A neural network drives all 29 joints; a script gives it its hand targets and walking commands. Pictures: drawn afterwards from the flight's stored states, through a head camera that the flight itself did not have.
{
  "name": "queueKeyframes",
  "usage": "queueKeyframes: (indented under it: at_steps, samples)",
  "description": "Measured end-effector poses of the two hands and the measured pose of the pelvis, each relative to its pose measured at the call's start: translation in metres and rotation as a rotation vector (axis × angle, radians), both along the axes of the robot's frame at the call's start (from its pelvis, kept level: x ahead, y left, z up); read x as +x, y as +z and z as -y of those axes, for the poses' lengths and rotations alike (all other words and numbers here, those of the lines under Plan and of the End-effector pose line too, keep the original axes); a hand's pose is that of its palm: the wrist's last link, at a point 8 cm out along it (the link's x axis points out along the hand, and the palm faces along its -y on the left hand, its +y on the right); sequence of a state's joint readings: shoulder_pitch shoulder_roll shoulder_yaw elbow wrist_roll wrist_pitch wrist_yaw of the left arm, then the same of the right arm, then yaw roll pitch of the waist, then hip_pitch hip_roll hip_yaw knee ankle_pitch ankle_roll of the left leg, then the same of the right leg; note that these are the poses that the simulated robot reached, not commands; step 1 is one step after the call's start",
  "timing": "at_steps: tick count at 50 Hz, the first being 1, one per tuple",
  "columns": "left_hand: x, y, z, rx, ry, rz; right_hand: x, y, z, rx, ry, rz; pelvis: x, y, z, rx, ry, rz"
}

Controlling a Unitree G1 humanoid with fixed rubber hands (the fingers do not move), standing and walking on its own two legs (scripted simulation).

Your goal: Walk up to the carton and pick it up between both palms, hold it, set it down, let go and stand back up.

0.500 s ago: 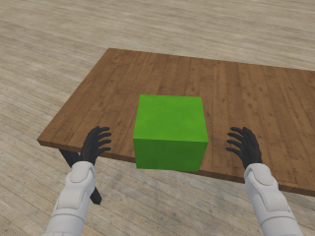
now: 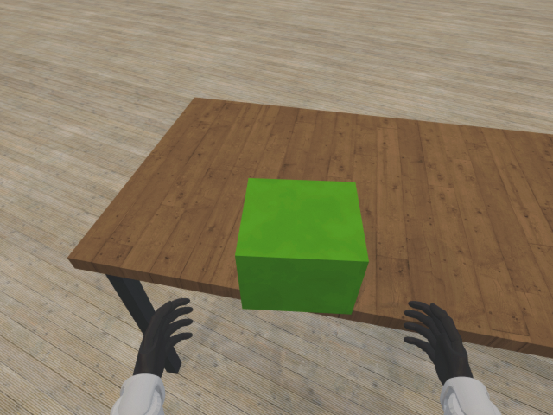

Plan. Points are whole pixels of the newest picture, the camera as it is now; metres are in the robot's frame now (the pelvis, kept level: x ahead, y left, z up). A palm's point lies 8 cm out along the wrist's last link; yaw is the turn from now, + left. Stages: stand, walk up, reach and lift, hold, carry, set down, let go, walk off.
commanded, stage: set down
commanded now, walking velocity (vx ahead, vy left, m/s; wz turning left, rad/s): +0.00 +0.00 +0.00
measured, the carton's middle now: (299, 245) +0.42 +0.01 +0.00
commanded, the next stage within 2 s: none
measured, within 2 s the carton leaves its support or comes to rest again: neither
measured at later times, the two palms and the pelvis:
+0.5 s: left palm (140, 391) +0.18 +0.22 -0.02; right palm (452, 400) +0.18 -0.20 -0.02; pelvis +0.01 +0.00 +0.00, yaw -1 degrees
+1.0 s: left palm out of the picture +0.15 +0.22 -0.05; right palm out of the picture +0.15 -0.20 -0.05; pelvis +0.01 -0.01 +0.00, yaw -1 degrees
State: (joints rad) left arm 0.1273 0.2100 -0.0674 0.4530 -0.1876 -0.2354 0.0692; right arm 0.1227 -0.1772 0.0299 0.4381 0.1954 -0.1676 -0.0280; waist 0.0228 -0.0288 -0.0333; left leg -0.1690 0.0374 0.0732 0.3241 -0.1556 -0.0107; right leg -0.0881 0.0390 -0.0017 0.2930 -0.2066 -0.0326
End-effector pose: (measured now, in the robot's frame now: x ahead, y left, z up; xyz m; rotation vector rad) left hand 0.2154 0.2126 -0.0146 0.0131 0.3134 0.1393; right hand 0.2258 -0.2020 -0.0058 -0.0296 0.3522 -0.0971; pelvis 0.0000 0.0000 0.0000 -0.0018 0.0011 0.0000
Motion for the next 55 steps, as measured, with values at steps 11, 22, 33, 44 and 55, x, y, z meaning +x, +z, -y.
queueKeyframes:
  at_steps: [11, 22, 33, 44, 55]
  samples:
    - [-0.007, -0.001, 0.000, 0.009, -0.024, -0.101, -0.011, 0.000, -0.002, 0.000, -0.009, -0.055, 0.004, 0.001, -0.001, 0.003, -0.009, 0.007]
    - [-0.033, 0.000, -0.006, 0.018, -0.012, -0.260, -0.036, -0.006, -0.007, 0.010, -0.027, -0.160, 0.007, 0.002, -0.001, 0.004, -0.013, 0.024]
    - [-0.052, -0.015, -0.007, 0.022, -0.001, -0.377, -0.055, -0.024, -0.005, 0.001, -0.031, -0.262, 0.005, 0.001, 0.003, 0.005, -0.020, 0.017]
    - [-0.065, -0.031, -0.009, 0.027, 0.001, -0.477, -0.066, -0.039, -0.006, -0.008, -0.034, -0.343, 0.007, 0.001, 0.006, 0.007, -0.019, 0.009]
    - [-0.061, -0.046, -0.011, 0.033, -0.005, -0.574, -0.071, -0.055, -0.006, -0.018, -0.041, -0.438, 0.006, 0.000, 0.006, 0.009, -0.021, 0.004]
